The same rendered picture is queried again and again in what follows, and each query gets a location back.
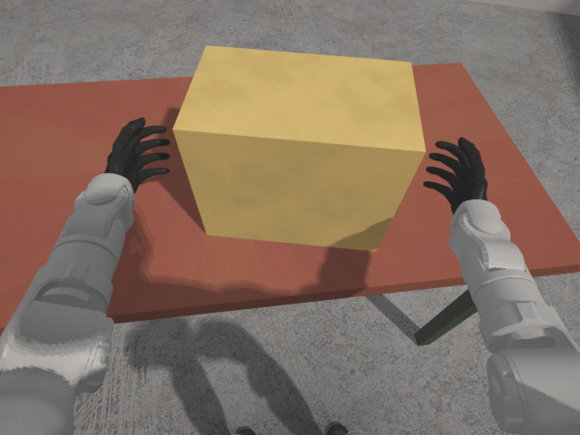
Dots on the robot right upper arm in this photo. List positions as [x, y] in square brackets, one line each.
[535, 391]

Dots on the left robot forearm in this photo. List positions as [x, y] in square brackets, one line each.
[80, 268]

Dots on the robot left upper arm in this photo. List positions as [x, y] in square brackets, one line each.
[58, 352]

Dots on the left robot hand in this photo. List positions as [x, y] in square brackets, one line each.
[125, 159]

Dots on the right robot forearm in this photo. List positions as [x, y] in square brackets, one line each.
[513, 314]

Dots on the table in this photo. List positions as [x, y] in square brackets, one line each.
[55, 138]

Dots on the carton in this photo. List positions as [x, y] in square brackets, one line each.
[299, 148]

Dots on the right robot hand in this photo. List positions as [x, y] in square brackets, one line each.
[469, 181]

